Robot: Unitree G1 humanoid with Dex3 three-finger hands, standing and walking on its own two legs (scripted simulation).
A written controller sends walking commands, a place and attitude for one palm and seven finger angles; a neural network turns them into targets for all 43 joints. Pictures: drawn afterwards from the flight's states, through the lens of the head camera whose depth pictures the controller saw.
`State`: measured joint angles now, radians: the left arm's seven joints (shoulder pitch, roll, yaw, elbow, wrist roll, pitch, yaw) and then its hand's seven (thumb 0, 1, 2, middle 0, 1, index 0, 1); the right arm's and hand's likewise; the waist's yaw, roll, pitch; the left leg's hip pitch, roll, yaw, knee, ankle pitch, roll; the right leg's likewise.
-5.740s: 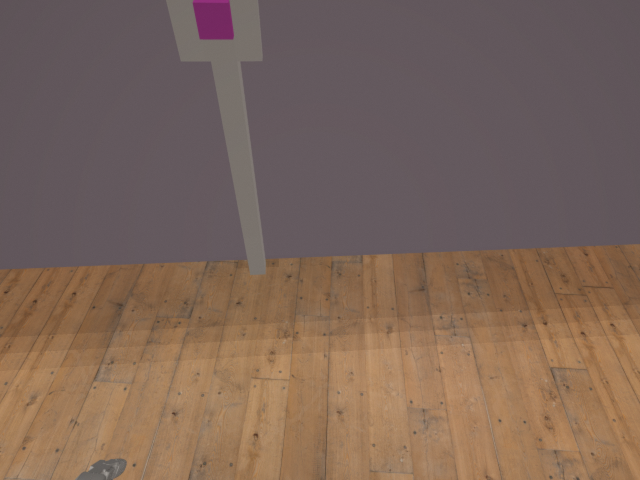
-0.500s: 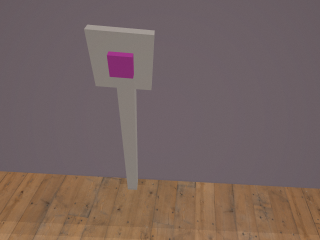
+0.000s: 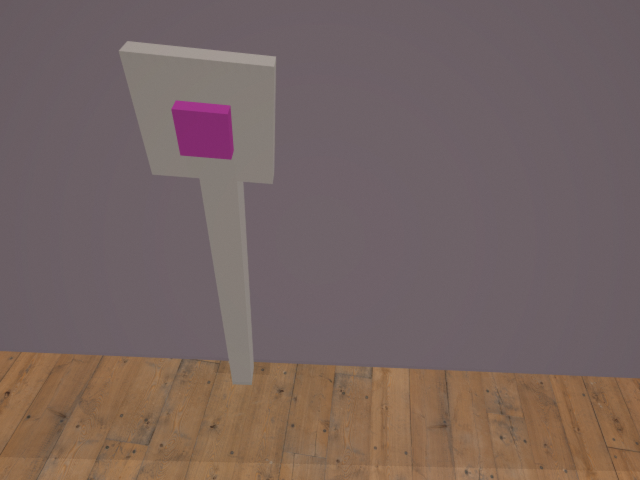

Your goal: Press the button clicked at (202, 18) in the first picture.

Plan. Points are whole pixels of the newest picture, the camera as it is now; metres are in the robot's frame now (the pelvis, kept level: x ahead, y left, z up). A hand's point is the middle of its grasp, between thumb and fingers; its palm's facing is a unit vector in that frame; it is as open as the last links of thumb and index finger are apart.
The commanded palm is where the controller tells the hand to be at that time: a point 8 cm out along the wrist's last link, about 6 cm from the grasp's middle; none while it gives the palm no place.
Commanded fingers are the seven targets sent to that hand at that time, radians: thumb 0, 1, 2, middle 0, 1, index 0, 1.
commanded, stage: come to a stop and stand still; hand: left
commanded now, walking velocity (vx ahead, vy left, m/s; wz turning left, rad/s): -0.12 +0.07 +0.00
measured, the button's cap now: (205, 129) +0.49 +0.21 +0.18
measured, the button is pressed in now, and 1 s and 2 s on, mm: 0 0 0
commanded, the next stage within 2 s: look again from close up in 1.42 s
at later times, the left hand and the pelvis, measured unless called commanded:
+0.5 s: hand out of the picture +0.02 +0.21 -0.16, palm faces -0.01 -0.96 -0.28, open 7.4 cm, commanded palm none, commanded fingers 0.00 0.90 0.90 -0.20 -0.30 -0.20 -0.30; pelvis -0.03 +0.01 +0.00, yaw +0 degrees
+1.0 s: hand out of the picture -0.02 +0.17 -0.17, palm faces -0.05 -0.98 -0.18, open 7.4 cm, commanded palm none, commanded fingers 0.00 0.90 0.90 -0.20 -0.30 -0.20 -0.30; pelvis -0.02 +0.00 +0.01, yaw -2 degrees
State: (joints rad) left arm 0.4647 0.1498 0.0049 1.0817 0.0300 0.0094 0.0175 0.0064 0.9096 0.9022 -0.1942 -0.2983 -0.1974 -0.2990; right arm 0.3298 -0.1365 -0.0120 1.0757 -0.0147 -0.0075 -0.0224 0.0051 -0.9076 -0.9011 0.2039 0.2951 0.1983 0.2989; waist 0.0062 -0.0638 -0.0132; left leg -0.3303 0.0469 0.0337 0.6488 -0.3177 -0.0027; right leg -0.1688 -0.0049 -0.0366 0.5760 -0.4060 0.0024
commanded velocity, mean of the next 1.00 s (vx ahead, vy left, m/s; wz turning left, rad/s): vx -0.03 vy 0.00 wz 0.00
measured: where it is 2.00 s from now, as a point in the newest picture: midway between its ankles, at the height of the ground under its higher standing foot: outside the picture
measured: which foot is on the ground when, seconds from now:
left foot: down 0.00-1.00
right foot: down 0.00-1.00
